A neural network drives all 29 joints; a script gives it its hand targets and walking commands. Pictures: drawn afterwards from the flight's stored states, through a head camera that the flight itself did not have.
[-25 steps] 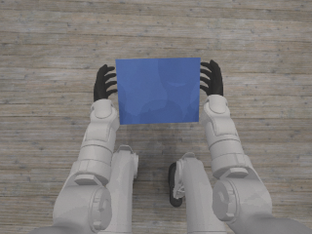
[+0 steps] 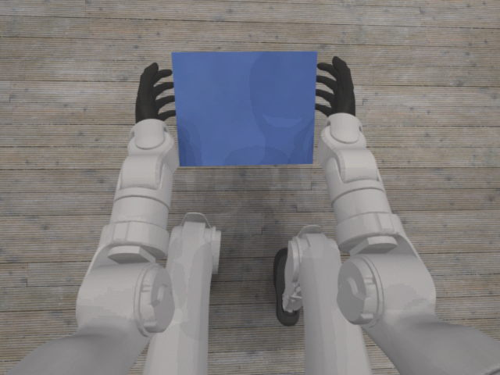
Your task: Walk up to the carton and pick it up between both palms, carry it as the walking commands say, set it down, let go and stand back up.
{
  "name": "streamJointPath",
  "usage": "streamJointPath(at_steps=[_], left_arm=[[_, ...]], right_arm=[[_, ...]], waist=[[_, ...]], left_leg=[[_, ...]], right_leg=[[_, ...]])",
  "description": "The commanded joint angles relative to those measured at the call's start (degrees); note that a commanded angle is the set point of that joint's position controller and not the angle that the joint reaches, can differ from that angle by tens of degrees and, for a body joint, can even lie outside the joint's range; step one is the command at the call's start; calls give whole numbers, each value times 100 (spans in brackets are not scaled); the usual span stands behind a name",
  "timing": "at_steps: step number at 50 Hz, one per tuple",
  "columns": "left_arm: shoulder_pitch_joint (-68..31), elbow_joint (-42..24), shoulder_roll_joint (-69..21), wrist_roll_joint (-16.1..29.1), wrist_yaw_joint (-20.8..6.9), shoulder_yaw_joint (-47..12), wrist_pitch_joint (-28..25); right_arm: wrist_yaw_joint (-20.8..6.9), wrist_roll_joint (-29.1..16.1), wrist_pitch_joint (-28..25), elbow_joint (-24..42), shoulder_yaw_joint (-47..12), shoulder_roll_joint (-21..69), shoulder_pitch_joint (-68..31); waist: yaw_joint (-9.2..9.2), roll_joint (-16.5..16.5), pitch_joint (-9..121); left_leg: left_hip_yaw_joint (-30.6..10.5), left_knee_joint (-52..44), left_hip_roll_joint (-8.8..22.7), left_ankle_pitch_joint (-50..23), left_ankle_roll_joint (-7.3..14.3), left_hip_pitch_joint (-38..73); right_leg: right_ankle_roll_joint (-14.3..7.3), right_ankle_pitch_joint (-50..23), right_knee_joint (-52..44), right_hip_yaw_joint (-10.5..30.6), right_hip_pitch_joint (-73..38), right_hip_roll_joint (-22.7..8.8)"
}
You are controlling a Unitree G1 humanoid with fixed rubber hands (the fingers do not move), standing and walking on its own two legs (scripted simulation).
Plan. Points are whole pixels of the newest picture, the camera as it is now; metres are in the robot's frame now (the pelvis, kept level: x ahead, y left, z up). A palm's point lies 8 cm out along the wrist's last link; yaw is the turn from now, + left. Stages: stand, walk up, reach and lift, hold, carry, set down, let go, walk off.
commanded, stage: set down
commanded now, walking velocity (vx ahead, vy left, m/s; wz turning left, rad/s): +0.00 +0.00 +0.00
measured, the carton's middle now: (244, 110) +0.51 +0.06 -0.18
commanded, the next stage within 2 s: none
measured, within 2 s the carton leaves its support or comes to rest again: neither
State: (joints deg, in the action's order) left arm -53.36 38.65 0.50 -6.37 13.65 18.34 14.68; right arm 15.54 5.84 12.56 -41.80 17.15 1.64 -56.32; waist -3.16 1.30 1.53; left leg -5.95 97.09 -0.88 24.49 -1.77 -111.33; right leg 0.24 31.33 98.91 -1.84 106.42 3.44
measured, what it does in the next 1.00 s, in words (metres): lowers itself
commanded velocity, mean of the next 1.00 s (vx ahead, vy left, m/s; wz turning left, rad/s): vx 0.00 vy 0.00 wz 0.00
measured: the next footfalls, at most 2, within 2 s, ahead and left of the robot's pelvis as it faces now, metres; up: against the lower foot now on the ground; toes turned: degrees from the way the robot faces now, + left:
none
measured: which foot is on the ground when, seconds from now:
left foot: down 0.00-1.00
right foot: down 0.00-1.00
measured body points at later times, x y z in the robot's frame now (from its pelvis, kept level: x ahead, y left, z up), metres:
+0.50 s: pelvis -0.01 +0.01 -0.04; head +0.33 +0.05 +0.25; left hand +0.49 +0.20 -0.20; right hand +0.52 -0.08 -0.18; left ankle +0.13 +0.14 -0.48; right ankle +0.10 -0.11 -0.48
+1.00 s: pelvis -0.03 +0.01 -0.09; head +0.35 +0.06 +0.14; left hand +0.51 +0.23 -0.27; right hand +0.53 -0.06 -0.28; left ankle +0.13 +0.14 -0.48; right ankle +0.10 -0.11 -0.48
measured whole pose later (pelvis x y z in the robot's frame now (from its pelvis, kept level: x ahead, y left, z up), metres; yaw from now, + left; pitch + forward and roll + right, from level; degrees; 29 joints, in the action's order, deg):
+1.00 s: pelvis -0.03 +0.01 -0.09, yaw -1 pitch +30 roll -4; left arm -82.7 47.3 13.0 -2.5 6.8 17.0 16.8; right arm 13.4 3.7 18.1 -45.4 17.2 -8.2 -81.1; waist -6.6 1.1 -30.0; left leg -5.4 115.3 -1.4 25.4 -2.5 -120.3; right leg 2.0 33.1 117.6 -1.1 115.1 4.6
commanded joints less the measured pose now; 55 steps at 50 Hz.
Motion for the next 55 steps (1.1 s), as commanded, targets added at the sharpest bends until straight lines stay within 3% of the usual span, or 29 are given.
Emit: streamJointPath(at_steps=[1, 3, 4, 6, 8, 9, 10, 11, 12, 14, 16, 22, 23, 27, 28, 31, 33, 34, 36, 37, 38, 39, 41, 42, 49, 51, 52, 54, 55], left_arm=[[-5567, -639, -4554, 502, -1901, -2838, -270], [-5653, -478, -4535, 364, -1956, -2662, -213], [-5681, -387, -4562, 400, -2014, -2665, -179], [-5675, -429, -4716, 385, -2041, -2728, -148], [-5795, -437, -4619, 344, -2080, -2604, -148], [-5686, -310, -4616, 324, -2097, -2592, -126], [-5911, -652, -4632, 423, -2089, -2730, -181], [-5825, -537, -4639, 429, -2113, -2739, -150], [-5947, -740, -4611, 488, -2121, -2802, -195], [-6123, -1061, -4538, 578, -2110, -2975, -233], [-6078, -887, -4463, 641, -2128, -2933, -235], [-6392, -1207, -4253, 895, -2127, -3142, -287], [-6460, -1050, -4107, 900, -2110, -3072, -289], [-6898, -1532, -3731, 1154, -1984, -3324, -296], [-7019, -1628, -3712, 1220, -1958, -3388, -272], [-7106, -1485, -3598, 1379, -1913, -3415, -168], [-7263, -1908, -3531, 1547, -1845, -3490, -116], [-7334, -1927, -3497, 1699, -1845, -3382, -104], [-6687, -536, -3897, 1586, -2009, -2999, 70], [-6598, 34, -4059, 1564, -2122, -2873, 101], [-6646, 241, -4215, 1527, -2210, -2840, 123], [-6535, 382, -4273, 1435, -2284, -2718, 139], [-6562, 643, -4259, 1302, -2364, -2455, 86], [-6612, 563, -4133, 1236, -2373, -2333, 36], [-7393, -136, -3681, 1276, -2236, -2415, -193], [-7365, 11, -3748, 1336, -2225, -2476, -169], [-7160, 321, -3636, 1263, -2235, -2339, -143], [-7021, 696, -3626, 1202, -2317, -2194, -109], [-6973, 704, -3620, 1184, -2362, -2173, -104]], right_arm=[[-1835, -759, -25, 175, -2733, 5422, -4792], [-1905, -661, 35, -66, -2530, 5436, -4793], [-1926, -604, 35, -200, -2412, 5347, -4729], [-1960, -669, 12, -15, -2396, 5338, -4937], [-1992, -628, 27, -29, -2323, 5343, -4977], [-2012, -662, 23, -55, -2320, 5358, -5043], [-2021, -674, 12, 7, -2345, 5326, -5038], [-2037, -723, 34, -46, -2350, 5375, -5045], [-2052, -704, 23, -34, -2375, 5359, -4981], [-2029, -888, -17, 328, -2601, 5417, -5208], [-2033, -837, 18, 151, -2558, 5374, -5106], [-1980, -1230, -41, 779, -3032, 5213, -5700], [-1975, -1219, -23, 607, -3010, 5153, -5676], [-1912, -1561, 31, 1090, -3386, 4925, -6120], [-1872, -1611, 40, 1201, -3459, 4847, -6264], [-1790, -1580, 155, 1231, -3578, 4613, -6446], [-1764, -1725, 228, 1695, -3739, 4441, -6903], [-1733, -1663, 267, 1672, -3701, 4314, -6954], [-1728, -1498, 300, 1368, -3631, 4212, -7176], [-1764, -1274, 273, 1037, -3378, 4159, -7060], [-1815, -1225, 187, 1218, -3224, 4134, -7238], [-1859, -1347, 116, 1424, -3161, 4079, -7595], [-1905, -1193, 55, 1019, -2872, 4062, -7443], [-1938, -1212, 19, 966, -2813, 3973, -7549], [-2062, -1371, -130, 634, -2507, 3586, -7670], [-2045, -1291, -183, 525, -2314, 3338, -7685], [-2049, -1242, -170, 298, -2279, 3357, -7632], [-2088, -982, -142, -55, -2025, 3196, -7261], [-2110, -1005, -156, -50, -2003, 3249, -7272]], waist=[[-500, -101, 6904], [-543, -119, 6638], [-438, -163, 6598], [-493, -376, 6888], [-464, -208, 6854], [-553, -322, 6871], [-432, -310, 7121], [-512, -332, 7121], [-455, -263, 7269], [-589, -357, 7791], [-497, -232, 7591], [-674, -202, 8523], [-667, -154, 8390], [-819, -147, 9511], [-779, -220, 9733], [-710, -17, 10353], [-702, -133, 11162], [-641, 24, 11296], [-654, 364, 9648], [-485, 469, 8761], [-384, 399, 8471], [-480, 230, 8249], [-418, 244, 7661], [-503, 134, 7456], [-421, -133, 7172], [-217, -252, 6822], [-279, -246, 6282], [-49, -134, 5501], [-94, -199, 5517]], left_leg=[[923, -407, -693, -730, 133, 3892], [954, -395, -671, -682, 126, 3641], [941, -361, -648, -625, 114, 3627], [977, -296, -664, -684, 83, 3768], [1028, -152, -659, -834, 75, 3534], [972, -177, -647, -891, 88, 3614], [950, -128, -657, -1052, 70, 3790], [1008, -82, -654, -1080, 75, 3686], [977, -15, -651, -1236, 59, 3733], [1009, 145, -648, -1600, 45, 3867], [1000, 194, -631, -1560, 60, 3723], [1018, 482, -581, -1893, 51, 4075], [1027, 548, -550, -1895, 52, 4000], [1071, 803, -491, -2175, 41, 4642], [1080, 889, -458, -2202, 35, 4755], [1152, 1083, -407, -2068, 4, 4927], [1155, 1166, -398, -2212, 22, 5419], [1196, 1257, -418, -2314, 14, 5377], [1220, 1301, -436, -1981, 62, 4366], [1165, 1228, -436, -1465, 92, 3734], [1134, 1236, -427, -1319, 81, 3555], [1160, 1262, -440, -1294, 124, 3459], [1114, 1307, -467, -1219, 98, 3181], [1105, 1336, -454, -1215, 110, 3183], [967, 1456, -401, -1306, 72, 3705], [863, 1463, -429, -1278, 67, 3727], [891, 1469, -426, -1160, 93, 3546], [839, 1514, -440, -935, 67, 3137], [852, 1551, -424, -964, 88, 3155]], right_leg=[[147, -490, -706, 69, -1587, 871], [134, -510, -651, 45, -1429, 882], [116, -398, -630, 23, -1264, 874], [94, -464, -536, -11, -1258, 883], [96, -611, -498, 5, -1229, 898], [98, -655, -404, -10, -1084, 882], [103, -781, -338, -70, -1103, 907], [88, -787, -323, -47, -1097, 899], [92, -930, -244, -64, -1111, 902], [97, -1284, -119, -2, -1361, 886], [110, -1230, -62, -42, -1240, 880], [150, -1511, 210, -58, -1640, 829], [160, -1502, 248, -59, -1568, 823], [180, -1698, 533, -127, -2039, 785], [179, -1745, 560, -108, -2168, 774], [197, -1646, 727, -194, -2658, 738], [219, -1697, 868, -259, -3093, 723], [206, -1736, 899, -272, -3256, 707], [194, -1497, 873, -234, -2892, 627], [156, -1148, 836, -217, -2621, 600], [106, -1022, 791, -200, -2422, 580], [113, -982, 811, -205, -2245, 581], [83, -940, 889, -244, -1977, 565], [88, -860, 911, -236, -1770, 555], [19, -715, 1177, -361, -1050, 598], [-12, -657, 1259, -434, -818, 583], [6, -500, 1227, -385, -624, 564], [-21, -357, 1267, -378, -413, 528], [-17, -381, 1309, -370, -432, 534]])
